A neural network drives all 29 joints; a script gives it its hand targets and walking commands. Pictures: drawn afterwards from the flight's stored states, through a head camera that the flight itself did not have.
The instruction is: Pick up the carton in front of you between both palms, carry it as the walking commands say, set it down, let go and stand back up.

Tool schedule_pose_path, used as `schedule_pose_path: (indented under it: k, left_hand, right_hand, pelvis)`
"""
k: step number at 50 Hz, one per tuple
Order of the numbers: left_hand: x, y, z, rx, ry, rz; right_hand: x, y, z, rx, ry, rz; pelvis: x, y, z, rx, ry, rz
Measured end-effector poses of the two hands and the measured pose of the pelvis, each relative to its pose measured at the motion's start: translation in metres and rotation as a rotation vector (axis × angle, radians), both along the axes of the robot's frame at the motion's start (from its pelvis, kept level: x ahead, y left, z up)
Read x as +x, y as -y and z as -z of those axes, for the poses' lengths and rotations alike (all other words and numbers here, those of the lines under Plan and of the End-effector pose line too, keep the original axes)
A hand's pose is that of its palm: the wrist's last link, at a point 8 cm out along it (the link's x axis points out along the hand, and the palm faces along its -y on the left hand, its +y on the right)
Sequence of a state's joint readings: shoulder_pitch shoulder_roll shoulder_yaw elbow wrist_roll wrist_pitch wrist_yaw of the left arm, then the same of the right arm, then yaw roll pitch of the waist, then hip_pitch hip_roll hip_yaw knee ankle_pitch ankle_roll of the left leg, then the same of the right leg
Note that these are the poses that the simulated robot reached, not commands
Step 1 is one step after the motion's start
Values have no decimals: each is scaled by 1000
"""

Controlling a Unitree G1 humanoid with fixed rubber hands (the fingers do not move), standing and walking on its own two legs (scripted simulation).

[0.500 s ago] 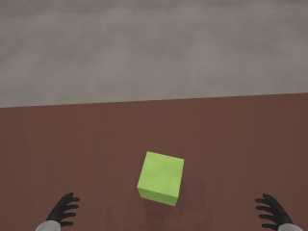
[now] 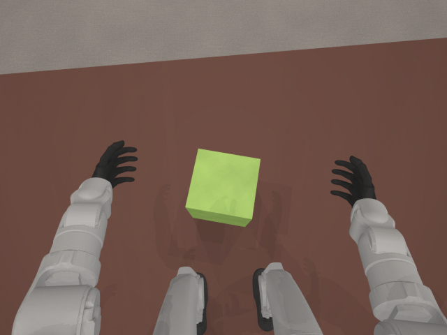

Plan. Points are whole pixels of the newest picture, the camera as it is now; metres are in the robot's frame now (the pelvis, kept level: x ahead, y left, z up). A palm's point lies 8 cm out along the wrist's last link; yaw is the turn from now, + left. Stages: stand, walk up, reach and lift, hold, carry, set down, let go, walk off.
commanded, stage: reach and lift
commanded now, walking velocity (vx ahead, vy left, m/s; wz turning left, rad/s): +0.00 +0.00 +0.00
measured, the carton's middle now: (223, 191) +0.48 +0.00 -0.56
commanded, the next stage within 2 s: none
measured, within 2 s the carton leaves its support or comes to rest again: neither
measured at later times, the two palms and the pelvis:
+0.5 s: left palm (143, 129) +0.54 +0.18 -0.16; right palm (312, 157) +0.45 -0.19 -0.16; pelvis -0.02 +0.01 -0.05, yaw -1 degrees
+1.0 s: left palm (164, 171) +0.51 +0.18 -0.40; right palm (288, 187) +0.44 -0.20 -0.40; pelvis -0.05 +0.00 -0.25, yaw -3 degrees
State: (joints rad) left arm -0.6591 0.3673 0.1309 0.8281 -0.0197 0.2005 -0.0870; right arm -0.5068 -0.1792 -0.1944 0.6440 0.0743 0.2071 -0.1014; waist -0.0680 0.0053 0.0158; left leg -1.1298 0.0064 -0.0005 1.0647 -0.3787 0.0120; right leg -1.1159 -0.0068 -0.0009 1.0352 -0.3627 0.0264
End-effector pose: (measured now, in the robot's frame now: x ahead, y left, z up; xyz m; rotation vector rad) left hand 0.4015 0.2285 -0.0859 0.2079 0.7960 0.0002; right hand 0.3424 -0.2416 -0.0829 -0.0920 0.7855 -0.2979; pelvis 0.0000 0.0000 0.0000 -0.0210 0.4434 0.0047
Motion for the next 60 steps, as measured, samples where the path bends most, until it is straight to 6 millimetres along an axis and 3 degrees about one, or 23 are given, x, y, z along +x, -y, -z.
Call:
schedule_pose_path:
  k: [11,16,21,27,34,44,51,60]
  left_hand:
    - [81,27,17,-71,60,41]
    - [116,40,29,-96,92,61]
    - [135,45,49,-97,110,67]
    - [137,47,85,-100,105,54]
    - [122,51,158,-96,74,26]
    - [108,45,275,-77,96,-4]
    - [112,49,321,-82,104,-5]
    - [110,57,379,-90,51,-6]
  right_hand:
    - [65,-31,24,56,86,66]
    - [94,-42,36,67,122,83]
    - [108,-47,53,59,139,84]
    - [110,-48,87,58,126,77]
    - [106,-47,156,65,96,64]
    - [99,-44,270,71,94,48]
    - [99,-45,320,83,91,54]
    - [99,-52,380,92,32,36]
  pelvis:
    - [-39,-7,28,-13,-130,-12]
    - [-40,-10,38,-22,-200,-15]
    - [-29,-11,40,-26,-279,-14]
    - [-12,-11,53,-32,-376,-10]
    - [-8,-7,99,-38,-462,-3]
    - [-36,2,197,-40,-433,7]
    - [-58,4,251,-43,-335,16]
    - [-69,2,292,-45,-241,24]
